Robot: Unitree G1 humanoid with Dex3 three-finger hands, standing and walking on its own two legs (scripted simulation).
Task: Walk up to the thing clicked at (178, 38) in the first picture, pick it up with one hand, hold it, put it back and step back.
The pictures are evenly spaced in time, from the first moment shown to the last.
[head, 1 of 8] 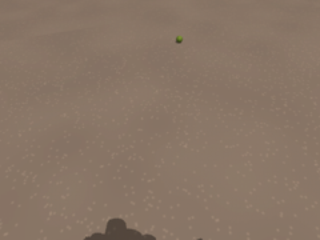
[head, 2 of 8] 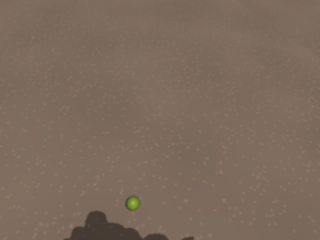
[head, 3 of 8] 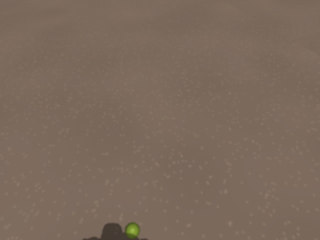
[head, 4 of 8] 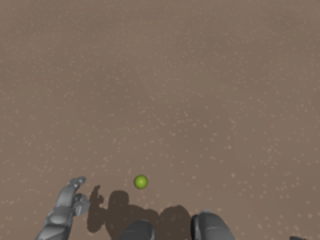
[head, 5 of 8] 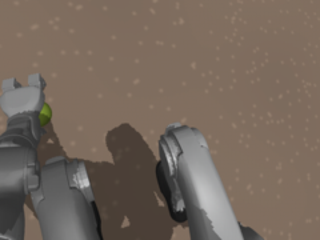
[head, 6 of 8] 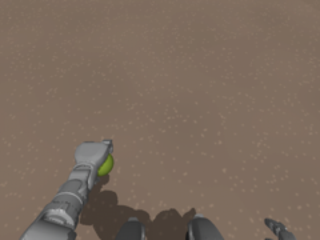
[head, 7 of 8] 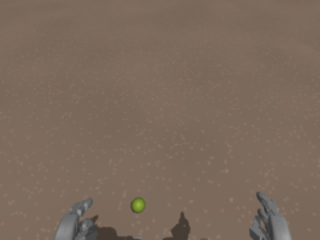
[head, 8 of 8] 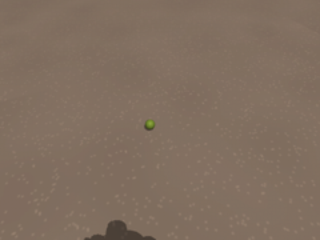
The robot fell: no
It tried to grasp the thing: yes
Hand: left
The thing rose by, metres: 0.68
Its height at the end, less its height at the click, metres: +0.00
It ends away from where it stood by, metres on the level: 0.01
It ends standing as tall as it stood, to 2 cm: yes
